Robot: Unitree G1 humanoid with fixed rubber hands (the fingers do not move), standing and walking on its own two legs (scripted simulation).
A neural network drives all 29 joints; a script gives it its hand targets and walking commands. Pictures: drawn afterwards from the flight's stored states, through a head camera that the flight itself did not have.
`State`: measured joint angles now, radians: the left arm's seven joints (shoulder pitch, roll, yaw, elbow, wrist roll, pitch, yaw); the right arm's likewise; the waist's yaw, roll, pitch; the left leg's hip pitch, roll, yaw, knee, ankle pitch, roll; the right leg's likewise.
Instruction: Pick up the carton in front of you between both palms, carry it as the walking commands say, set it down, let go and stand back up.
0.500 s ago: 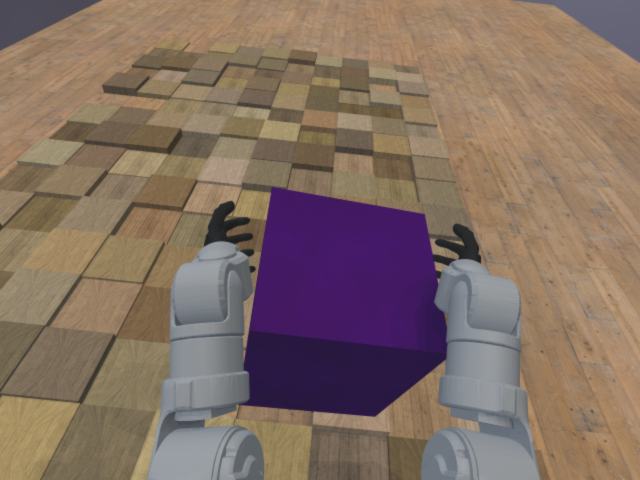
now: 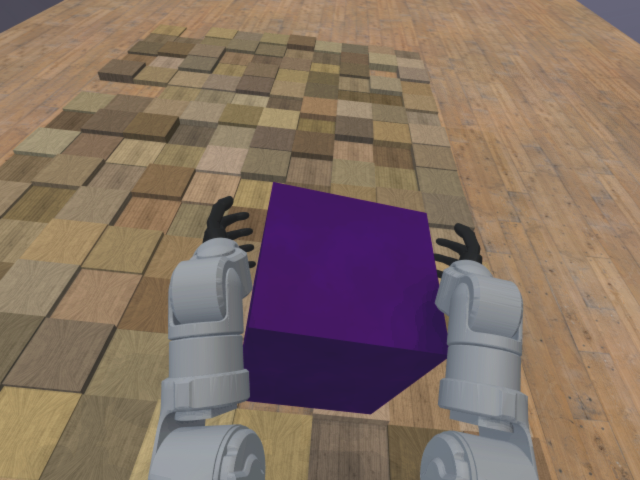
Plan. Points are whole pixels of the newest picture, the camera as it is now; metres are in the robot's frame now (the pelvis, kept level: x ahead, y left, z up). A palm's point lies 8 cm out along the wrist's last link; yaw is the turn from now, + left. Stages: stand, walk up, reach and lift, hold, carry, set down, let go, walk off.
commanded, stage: carry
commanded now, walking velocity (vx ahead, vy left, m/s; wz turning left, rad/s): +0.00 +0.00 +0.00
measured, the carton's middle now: (326, 309) +0.34 +0.00 +0.02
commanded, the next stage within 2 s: none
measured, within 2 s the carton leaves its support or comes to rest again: neither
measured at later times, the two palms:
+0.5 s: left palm (240, 245) +0.34 +0.12 +0.14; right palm (477, 268) +0.35 -0.18 +0.12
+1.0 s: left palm (238, 250) +0.34 +0.12 +0.14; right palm (478, 273) +0.34 -0.17 +0.13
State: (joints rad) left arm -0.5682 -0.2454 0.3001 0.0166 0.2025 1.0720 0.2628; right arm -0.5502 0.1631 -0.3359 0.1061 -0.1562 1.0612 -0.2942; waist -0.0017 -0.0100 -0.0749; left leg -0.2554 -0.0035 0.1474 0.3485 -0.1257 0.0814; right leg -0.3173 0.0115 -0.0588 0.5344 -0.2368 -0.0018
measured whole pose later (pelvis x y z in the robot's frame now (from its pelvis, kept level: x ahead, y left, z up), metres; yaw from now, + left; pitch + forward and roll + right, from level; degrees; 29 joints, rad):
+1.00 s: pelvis +0.01 -0.02 +0.00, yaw +0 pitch +0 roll -2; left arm -0.57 -0.25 0.31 0.03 0.20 1.06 0.27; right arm -0.56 0.16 -0.33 0.12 -0.15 1.06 -0.30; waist 0.01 0.00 -0.08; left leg -0.26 0.03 0.13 0.41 -0.17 0.06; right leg -0.30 0.04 -0.07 0.55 -0.26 -0.03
